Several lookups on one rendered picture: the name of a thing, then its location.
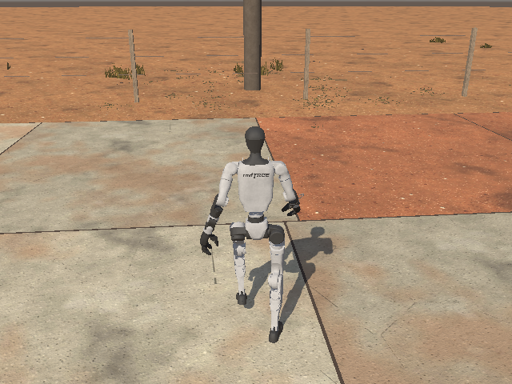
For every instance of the left robot hand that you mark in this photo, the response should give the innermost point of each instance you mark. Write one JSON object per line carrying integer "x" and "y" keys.
{"x": 204, "y": 242}

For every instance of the robot right upper arm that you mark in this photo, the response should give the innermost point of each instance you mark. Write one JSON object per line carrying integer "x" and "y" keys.
{"x": 285, "y": 180}

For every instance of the right robot forearm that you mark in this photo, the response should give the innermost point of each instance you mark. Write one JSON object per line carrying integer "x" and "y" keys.
{"x": 295, "y": 203}

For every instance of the left robot forearm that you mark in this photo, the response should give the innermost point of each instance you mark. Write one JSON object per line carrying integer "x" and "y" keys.
{"x": 213, "y": 217}

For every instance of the left robot foot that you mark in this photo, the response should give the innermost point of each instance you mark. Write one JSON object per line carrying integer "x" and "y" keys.
{"x": 241, "y": 298}

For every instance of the right robot hand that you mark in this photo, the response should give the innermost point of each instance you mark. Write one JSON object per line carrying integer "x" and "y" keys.
{"x": 288, "y": 206}

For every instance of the robot left upper arm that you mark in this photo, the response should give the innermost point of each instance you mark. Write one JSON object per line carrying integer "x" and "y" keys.
{"x": 230, "y": 169}

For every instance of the humanoid robot torso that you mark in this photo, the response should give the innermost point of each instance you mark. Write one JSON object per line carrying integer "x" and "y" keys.
{"x": 255, "y": 190}

